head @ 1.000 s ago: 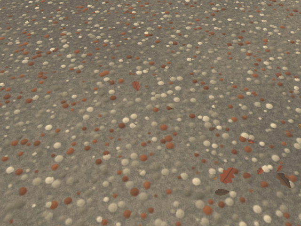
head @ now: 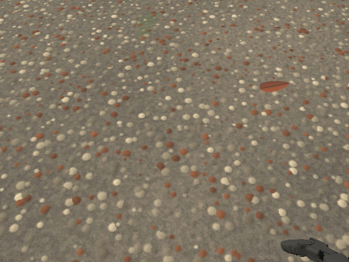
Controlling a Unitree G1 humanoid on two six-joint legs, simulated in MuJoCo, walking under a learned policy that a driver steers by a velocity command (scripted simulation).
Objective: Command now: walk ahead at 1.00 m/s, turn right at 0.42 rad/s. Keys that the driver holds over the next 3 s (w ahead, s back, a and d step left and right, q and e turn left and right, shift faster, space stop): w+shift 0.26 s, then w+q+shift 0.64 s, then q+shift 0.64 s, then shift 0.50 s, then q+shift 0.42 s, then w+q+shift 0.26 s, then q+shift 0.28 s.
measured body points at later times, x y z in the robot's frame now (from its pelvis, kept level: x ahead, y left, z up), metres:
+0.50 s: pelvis +0.48 +0.06 +0.01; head +0.50 +0.06 +0.46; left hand +0.75 +0.26 -0.04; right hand +0.37 -0.20 -0.12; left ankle +0.36 +0.15 -0.73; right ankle +0.67 -0.09 -0.68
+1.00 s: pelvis +0.93 +0.11 -0.02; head +0.96 +0.13 +0.42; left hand +0.76 +0.34 -0.15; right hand +1.28 +0.02 -0.07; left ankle +1.09 +0.25 -0.71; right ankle +0.76 -0.08 -0.72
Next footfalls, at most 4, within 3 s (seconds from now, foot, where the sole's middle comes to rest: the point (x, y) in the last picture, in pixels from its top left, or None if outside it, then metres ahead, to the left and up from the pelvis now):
0.18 left None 0.40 0.15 -0.77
0.60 right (205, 188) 0.79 -0.07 -0.77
1.04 left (140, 124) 1.14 0.25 -0.77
1.44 right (138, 89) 1.39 0.29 -0.77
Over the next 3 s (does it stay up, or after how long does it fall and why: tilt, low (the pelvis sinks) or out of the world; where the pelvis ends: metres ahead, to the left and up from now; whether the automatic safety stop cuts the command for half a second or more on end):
stays up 1.12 0.43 -0.01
